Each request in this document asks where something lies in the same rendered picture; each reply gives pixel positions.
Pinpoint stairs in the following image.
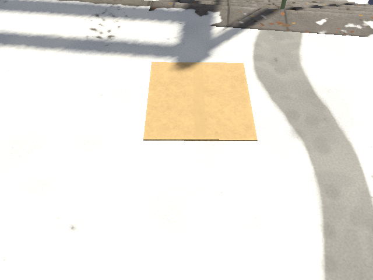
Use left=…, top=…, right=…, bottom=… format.
left=159, top=0, right=373, bottom=15

